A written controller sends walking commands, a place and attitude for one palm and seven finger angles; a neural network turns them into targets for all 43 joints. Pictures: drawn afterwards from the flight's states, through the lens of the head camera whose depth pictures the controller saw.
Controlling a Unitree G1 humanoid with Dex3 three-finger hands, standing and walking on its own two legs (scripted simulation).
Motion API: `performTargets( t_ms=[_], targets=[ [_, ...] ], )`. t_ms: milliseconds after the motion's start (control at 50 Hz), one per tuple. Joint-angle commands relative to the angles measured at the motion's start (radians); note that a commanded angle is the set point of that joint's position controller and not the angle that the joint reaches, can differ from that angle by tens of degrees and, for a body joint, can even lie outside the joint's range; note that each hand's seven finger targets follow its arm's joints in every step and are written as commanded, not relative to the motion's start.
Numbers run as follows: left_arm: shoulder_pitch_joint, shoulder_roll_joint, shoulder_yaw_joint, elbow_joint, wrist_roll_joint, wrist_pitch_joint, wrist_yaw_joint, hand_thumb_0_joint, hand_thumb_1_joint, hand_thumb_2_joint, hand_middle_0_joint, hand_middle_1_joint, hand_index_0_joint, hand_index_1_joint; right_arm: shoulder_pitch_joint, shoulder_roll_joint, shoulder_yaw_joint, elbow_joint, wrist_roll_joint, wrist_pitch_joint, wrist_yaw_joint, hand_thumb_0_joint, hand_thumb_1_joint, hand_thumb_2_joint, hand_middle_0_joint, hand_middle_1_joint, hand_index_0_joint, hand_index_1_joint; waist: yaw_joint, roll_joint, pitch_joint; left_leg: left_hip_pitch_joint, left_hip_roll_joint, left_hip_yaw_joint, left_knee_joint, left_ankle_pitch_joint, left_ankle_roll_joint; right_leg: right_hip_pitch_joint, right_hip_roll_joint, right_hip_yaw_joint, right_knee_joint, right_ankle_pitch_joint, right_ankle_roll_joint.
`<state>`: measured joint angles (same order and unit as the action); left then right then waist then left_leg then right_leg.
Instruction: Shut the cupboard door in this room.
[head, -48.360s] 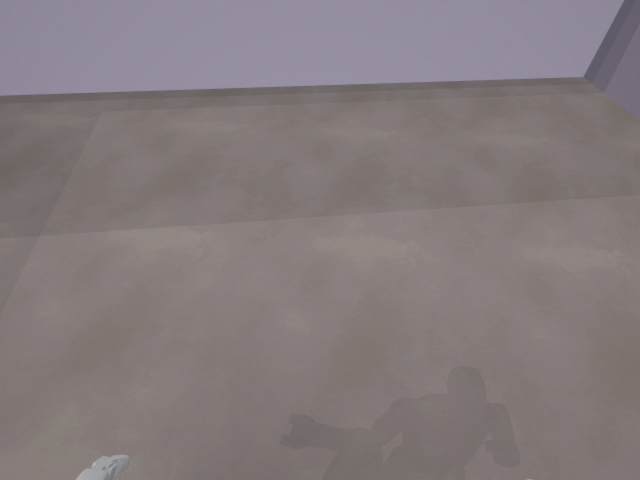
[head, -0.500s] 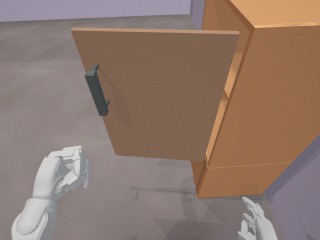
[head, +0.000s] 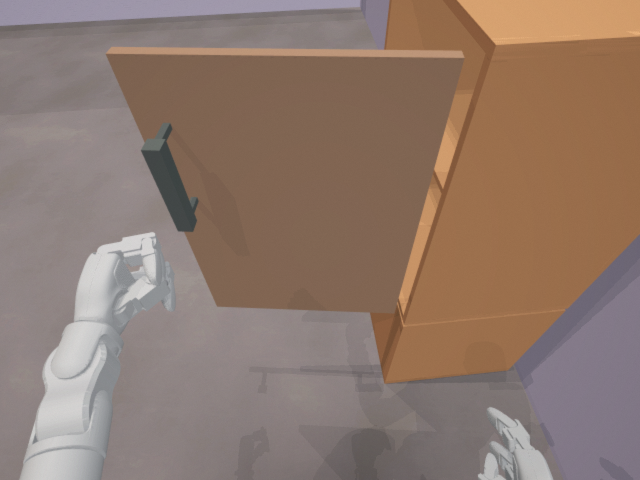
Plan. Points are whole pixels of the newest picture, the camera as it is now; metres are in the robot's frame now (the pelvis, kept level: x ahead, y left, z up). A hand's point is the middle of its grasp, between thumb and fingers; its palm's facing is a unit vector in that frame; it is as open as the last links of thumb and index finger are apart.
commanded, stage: bring the fist close to the handle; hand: left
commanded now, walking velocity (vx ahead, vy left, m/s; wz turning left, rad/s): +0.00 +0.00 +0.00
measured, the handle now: (176, 179) +0.49 +0.24 +0.10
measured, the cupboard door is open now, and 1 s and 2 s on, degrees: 81 81 69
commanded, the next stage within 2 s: push the door shut along its arc in 0.90 s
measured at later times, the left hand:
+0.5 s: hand (170, 234) +0.38 +0.22 +0.10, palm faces +0.04 -1.00 -0.02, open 3.1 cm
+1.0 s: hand (176, 233) +0.38 +0.21 +0.10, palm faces +0.03 -1.00 -0.01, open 3.1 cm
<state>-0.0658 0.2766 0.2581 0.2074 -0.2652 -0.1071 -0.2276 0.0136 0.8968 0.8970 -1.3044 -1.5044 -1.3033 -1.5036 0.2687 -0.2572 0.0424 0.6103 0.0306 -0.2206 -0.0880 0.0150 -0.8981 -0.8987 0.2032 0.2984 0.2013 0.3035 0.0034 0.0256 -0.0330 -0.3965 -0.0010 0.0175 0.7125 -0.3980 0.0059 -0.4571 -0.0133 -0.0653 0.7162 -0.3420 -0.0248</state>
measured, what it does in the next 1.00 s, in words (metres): stands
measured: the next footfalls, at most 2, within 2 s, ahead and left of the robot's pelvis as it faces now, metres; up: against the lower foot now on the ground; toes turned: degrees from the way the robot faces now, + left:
none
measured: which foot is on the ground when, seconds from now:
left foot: down 0.00-1.00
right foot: down 0.00-1.00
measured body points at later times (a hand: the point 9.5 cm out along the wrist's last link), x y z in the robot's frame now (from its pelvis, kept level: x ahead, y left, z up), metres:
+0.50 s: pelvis +0.00 +0.00 +0.00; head +0.04 +0.00 +0.45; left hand +0.37 +0.27 +0.11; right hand +0.13 -0.25 -0.10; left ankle -0.02 +0.12 -0.72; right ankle +0.01 -0.10 -0.72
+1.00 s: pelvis -0.01 +0.01 +0.00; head +0.03 +0.01 +0.45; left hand +0.37 +0.26 +0.11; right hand +0.10 -0.24 -0.11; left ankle -0.02 +0.12 -0.72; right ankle +0.01 -0.10 -0.72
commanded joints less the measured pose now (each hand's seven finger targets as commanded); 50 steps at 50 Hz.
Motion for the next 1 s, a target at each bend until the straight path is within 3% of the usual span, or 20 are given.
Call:
performTargets(
  t_ms=[0,100,120,160,280,320,360,420,480,520,560,640,700,720,740,780,820,860,900,980],
  targets=[
    [-0.291,0.178,0.048,-0.178,-0.005,-0.125,-0.012,0.000,0.900,0.900,-1.300,-1.500,-1.300,-1.500,-0.051,-0.114,-0.046,-0.134,0.008,-0.047,-0.002,0.000,-0.900,-0.900,0.200,0.300,0.200,0.300,0.005,0.051,-0.250,0.027,-0.012,-0.022,-0.089,0.353,0.003,0.191,-0.001,0.035,-0.065,0.362,0.004],
    [-0.349,0.169,0.015,-0.059,-0.015,-0.069,-0.074,0.000,0.900,0.900,-1.300,-1.500,-1.300,-1.500,-0.026,-0.137,-0.060,-0.129,0.020,-0.028,-0.008,0.000,-0.900,-0.900,0.200,0.300,0.200,0.300,-0.014,-0.005,-0.224,0.008,-0.012,-0.026,-0.092,0.315,0.008,0.169,-0.002,0.031,-0.085,0.338,0.006],
    [-0.359,0.193,0.044,-0.039,-0.023,-0.062,-0.074,0.000,0.900,0.900,-1.300,-1.500,-1.300,-1.500,-0.023,-0.141,-0.063,-0.130,0.018,-0.025,-0.011,0.000,-0.900,-0.900,0.200,0.300,0.200,0.300,-0.015,-0.061,-0.229,0.001,-0.010,-0.027,-0.086,0.307,0.013,0.179,-0.003,0.037,-0.090,0.337,0.011],
    [-0.414,0.233,0.089,-0.055,-0.029,-0.068,-0.065,0.000,0.900,0.900,-1.300,-1.500,-1.300,-1.500,-0.029,-0.141,-0.061,-0.133,0.017,-0.018,-0.014,0.000,-0.900,-0.900,0.200,0.300,0.200,0.300,-0.002,-0.046,-0.266,0.002,-0.014,-0.028,-0.092,0.315,0.012,0.203,-0.006,0.041,-0.086,0.344,0.008],
    [-0.584,0.258,0.097,-0.028,0.007,-0.151,-0.005,0.000,0.900,0.900,-1.300,-1.500,-1.300,-1.500,-0.016,-0.128,-0.057,-0.105,0.005,-0.002,-0.007,0.000,-0.900,-0.900,0.200,0.300,0.200,0.300,-0.016,0.006,-0.313,0.045,-0.007,-0.031,-0.088,0.368,0.008,0.189,0.000,0.039,-0.063,0.377,0.004],
    [-0.589,0.284,0.105,0.044,0.021,-0.153,-0.006,0.000,0.900,0.900,-1.300,-1.500,-1.300,-1.500,-0.004,-0.136,-0.059,-0.096,0.006,0.009,-0.005,0.000,-0.900,-0.900,0.200,0.300,0.200,0.300,-0.020,-0.003,-0.308,0.029,-0.005,-0.028,-0.085,0.354,0.009,0.190,-0.001,0.041,-0.065,0.366,0.004],
    [-0.587,0.253,0.078,0.133,0.025,-0.134,-0.022,0.000,0.900,0.900,-1.300,-1.500,-1.300,-1.500,-0.006,-0.136,-0.058,-0.095,0.012,0.021,-0.003,0.000,-0.900,-0.900,0.200,0.300,0.200,0.300,-0.024,0.014,-0.272,0.008,-0.008,-0.022,-0.091,0.325,0.008,0.168,-0.003,0.043,-0.075,0.353,0.003],
    [-0.664,0.300,0.107,0.266,0.020,-0.105,-0.048,0.000,0.900,0.900,-1.300,-1.500,-1.300,-1.500,0.013,-0.153,-0.059,-0.086,0.016,0.045,-0.008,0.000,-0.900,-0.900,0.200,0.300,0.200,0.300,-0.038,-0.044,-0.233,-0.043,-0.008,-0.026,-0.095,0.256,0.011,0.151,-0.004,0.046,-0.092,0.286,0.005],
    [-0.743,0.304,0.111,0.259,0.012,-0.119,-0.062,0.000,0.900,0.900,-1.300,-1.500,-1.300,-1.500,0.016,-0.151,-0.062,-0.099,0.015,0.053,-0.008,0.000,-0.900,-0.900,0.200,0.300,0.200,0.300,-0.032,-0.008,-0.306,-0.019,-0.011,-0.022,-0.088,0.290,0.011,0.171,-0.005,0.052,-0.081,0.328,0.001],
    [-0.710,0.305,0.116,0.223,0.005,-0.151,-0.065,0.000,0.900,0.900,-1.300,-1.500,-1.300,-1.500,0.024,-0.148,-0.064,-0.114,0.010,0.055,-0.004,0.000,-0.900,-0.900,0.200,0.300,0.200,0.300,-0.010,0.014,-0.367,0.008,-0.008,-0.024,-0.083,0.346,0.010,0.205,0.000,0.049,-0.065,0.370,-0.004],
    [-0.715,0.284,0.099,0.191,0.008,-0.182,-0.063,0.000,0.900,0.900,-1.300,-1.500,-1.300,-1.500,0.030,-0.143,-0.067,-0.113,0.009,0.054,0.002,0.000,-0.900,-0.900,0.200,0.300,0.200,0.300,-0.015,0.034,-0.399,0.035,-0.007,-0.025,-0.077,0.378,0.008,0.197,0.004,0.046,-0.057,0.396,-0.002],
    [-0.676,0.317,0.138,0.265,0.008,-0.193,-0.054,0.000,0.900,0.900,-1.300,-1.500,-1.300,-1.500,0.041,-0.155,-0.070,-0.104,0.013,0.071,0.005,0.000,-0.900,-0.900,0.200,0.300,0.200,0.300,-0.023,-0.057,-0.311,-0.037,-0.003,-0.024,-0.094,0.313,0.012,0.186,0.005,0.044,-0.069,0.352,0.004],
    [-0.713,0.273,0.089,0.227,0.020,-0.185,-0.052,0.000,0.900,0.900,-1.300,-1.500,-1.300,-1.500,0.035,-0.148,-0.073,-0.109,0.017,0.074,0.008,0.000,-0.900,-0.900,0.200,0.300,0.200,0.300,-0.028,0.042,-0.307,0.001,-0.006,-0.023,-0.102,0.307,0.009,0.146,0.008,0.041,-0.076,0.325,-0.002],
    [-0.715,0.282,0.090,0.201,0.024,-0.187,-0.045,0.000,0.900,0.900,-1.300,-1.500,-1.300,-1.500,0.040,-0.149,-0.076,-0.114,0.015,0.076,0.007,0.000,-0.900,-0.900,0.200,0.300,0.200,0.300,-0.026,0.027,-0.330,0.016,-0.004,-0.028,-0.100,0.325,0.011,0.163,0.007,0.039,-0.073,0.328,-0.002],
    [-0.707,0.275,0.084,0.178,0.026,-0.189,-0.041,0.000,0.900,0.900,-1.300,-1.500,-1.300,-1.500,0.033,-0.145,-0.077,-0.117,0.016,0.074,0.008,0.000,-0.900,-0.900,0.200,0.300,0.200,0.300,-0.022,0.065,-0.337,0.033,-0.003,-0.027,-0.102,0.333,0.010,0.156,0.009,0.040,-0.076,0.330,-0.003],
    [-0.726,0.257,0.069,0.157,0.023,-0.197,-0.031,0.000,0.900,0.900,-1.300,-1.500,-1.300,-1.500,0.034,-0.143,-0.074,-0.113,0.013,0.070,0.009,0.000,-0.900,-0.900,0.200,0.300,0.200,0.300,-0.030,0.060,-0.333,0.052,0.001,-0.037,-0.106,0.329,0.006,0.137,0.015,0.032,-0.078,0.312,-0.005],
    [-0.716,0.285,0.092,0.172,0.019,-0.205,-0.019,0.000,0.900,0.900,-1.300,-1.500,-1.300,-1.500,0.039,-0.150,-0.073,-0.106,0.012,0.074,0.005,0.000,-0.900,-0.900,0.200,0.300,0.200,0.300,-0.033,-0.016,-0.317,0.027,0.004,-0.040,-0.111,0.300,0.011,0.155,0.016,0.032,-0.087,0.291,-0.001],
    [-0.771,0.258,0.071,0.213,0.021,-0.202,-0.012,0.000,0.900,0.900,-1.300,-1.500,-1.300,-1.500,0.028,-0.145,-0.068,-0.097,0.016,0.075,0.002,0.000,-0.900,-0.900,0.200,0.300,0.200,0.300,-0.048,-0.020,-0.273,0.004,0.001,-0.038,-0.120,0.247,0.011,0.127,0.015,0.034,-0.094,0.256,0.001],
    [-0.774,0.258,0.077,0.243,0.027,-0.198,-0.006,0.000,0.900,0.900,-1.300,-1.500,-1.300,-1.500,0.027,-0.146,-0.067,-0.092,0.014,0.074,0.003,0.000,-0.900,-0.900,0.200,0.300,0.200,0.300,-0.040,-0.002,-0.264,0.002,-0.001,-0.042,-0.128,0.218,0.007,0.116,0.014,0.033,-0.097,0.224,-0.003],
    [-0.737,0.275,0.086,0.254,0.042,-0.193,-0.010,0.000,0.900,0.900,-1.300,-1.500,-1.300,-1.500,0.024,-0.143,-0.066,-0.101,0.013,0.079,0.005,0.000,-0.900,-0.900,0.200,0.300,0.200,0.300,-0.025,0.018,-0.308,0.015,-0.002,-0.038,-0.121,0.264,0.006,0.141,0.010,0.035,-0.087,0.267,-0.006]
  ],
)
